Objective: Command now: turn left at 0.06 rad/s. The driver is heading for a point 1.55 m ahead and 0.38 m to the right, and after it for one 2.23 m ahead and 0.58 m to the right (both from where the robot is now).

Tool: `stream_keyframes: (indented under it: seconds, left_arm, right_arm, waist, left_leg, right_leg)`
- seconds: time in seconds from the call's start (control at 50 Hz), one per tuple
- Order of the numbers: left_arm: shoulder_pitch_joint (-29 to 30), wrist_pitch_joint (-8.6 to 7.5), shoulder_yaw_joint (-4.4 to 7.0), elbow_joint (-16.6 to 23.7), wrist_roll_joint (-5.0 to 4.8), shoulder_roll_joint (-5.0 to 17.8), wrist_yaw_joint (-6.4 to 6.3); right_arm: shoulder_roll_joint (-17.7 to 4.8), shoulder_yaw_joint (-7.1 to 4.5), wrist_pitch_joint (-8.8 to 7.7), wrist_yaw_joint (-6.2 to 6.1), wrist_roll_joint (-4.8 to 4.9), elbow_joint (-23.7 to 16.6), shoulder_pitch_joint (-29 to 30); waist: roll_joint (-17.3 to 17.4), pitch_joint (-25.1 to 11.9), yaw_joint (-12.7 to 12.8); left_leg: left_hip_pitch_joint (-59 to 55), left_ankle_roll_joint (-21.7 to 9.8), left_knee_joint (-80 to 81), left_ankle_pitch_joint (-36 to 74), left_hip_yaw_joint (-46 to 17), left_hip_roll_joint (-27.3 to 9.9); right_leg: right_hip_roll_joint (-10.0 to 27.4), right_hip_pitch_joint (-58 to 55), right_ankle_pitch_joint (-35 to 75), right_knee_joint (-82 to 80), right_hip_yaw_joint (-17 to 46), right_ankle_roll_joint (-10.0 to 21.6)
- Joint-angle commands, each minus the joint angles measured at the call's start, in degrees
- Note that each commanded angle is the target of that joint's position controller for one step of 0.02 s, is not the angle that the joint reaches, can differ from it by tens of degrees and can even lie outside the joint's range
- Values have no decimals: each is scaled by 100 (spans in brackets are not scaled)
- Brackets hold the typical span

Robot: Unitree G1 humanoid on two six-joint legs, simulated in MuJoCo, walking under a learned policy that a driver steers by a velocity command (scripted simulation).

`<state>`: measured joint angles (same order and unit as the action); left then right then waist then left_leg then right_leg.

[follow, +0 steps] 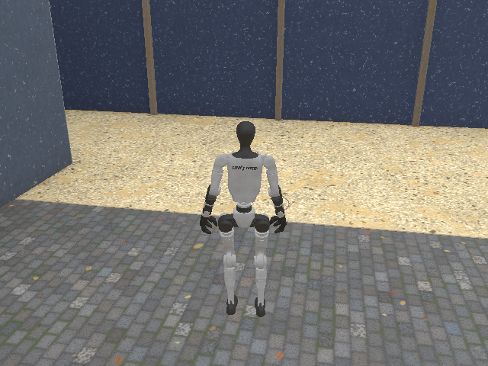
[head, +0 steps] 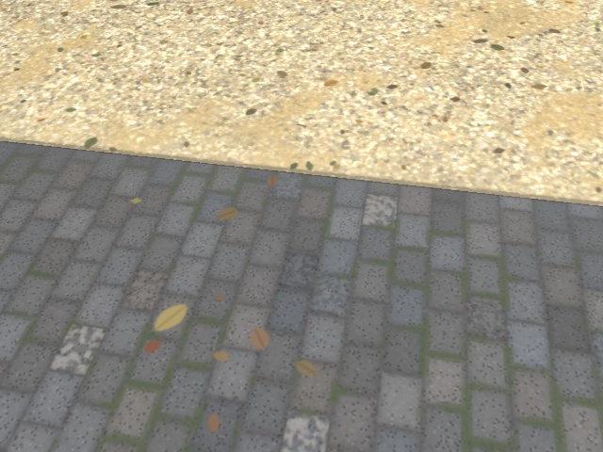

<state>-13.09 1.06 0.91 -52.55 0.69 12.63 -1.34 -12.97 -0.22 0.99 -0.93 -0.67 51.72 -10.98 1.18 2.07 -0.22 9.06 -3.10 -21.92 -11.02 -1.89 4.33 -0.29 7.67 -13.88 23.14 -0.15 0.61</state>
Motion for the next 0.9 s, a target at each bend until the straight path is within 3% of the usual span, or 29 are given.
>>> stream_keyframes:
  seconds: [0.02,0.1,0.22,0.48,0.84,0.86,0.9]
  left_arm:
    - [-17,-137,108,48,-30,691,-31]
    - [-58,-129,86,-179,-16,616,-47]
    - [-55,-143,44,-476,-11,561,-57]
    - [-317,-158,-76,-967,-15,338,-80]
    - [-684,-177,-127,-1249,-11,100,-121]
    - [-740,-173,-129,-1268,-4,85,-118]
    - [-812,-125,-25,-1257,4,305,-112]
  right_arm:
    - [-731,-186,-59,-10,-5,17,-93]
    - [-571,-139,-86,-50,11,387,-185]
    - [-521,-102,-86,-82,12,781,-276]
    - [-361,-3,-93,-129,18,1297,-520]
    - [-84,53,-105,-170,23,1553,-734]
    - [-50,61,-102,-169,15,1570,-784]
    - [-123,12,-78,-159,-11,1508,-779]
  waist:
    - [-648,-54,-5]
    - [-251,43,32]
    - [-127,74,26]
    - [-166,120,-2]
    - [-128,182,16]
    - [-143,63,26]
    - [-335,177,63]
  left_leg:
    - [-259,-77,340,708,-675,-706]
    - [-32,-4,498,532,-678,-709]
    - [-37,32,540,492,-665,-735]
    - [-42,40,469,520,-609,-792]
    - [25,61,359,589,-540,-811]
    - [-8,51,371,215,-508,-757]
    - [283,-41,-20,-1020,-282,-458]
  right_leg:
    - [670,163,830,-662,695,183]
    - [655,18,620,-651,678,238]
    - [619,78,474,-693,687,274]
    - [537,184,516,-685,665,277]
    - [493,206,681,-597,656,297]
    - [453,164,196,-663,659,309]
    - [375,297,-1398,-713,795,466]
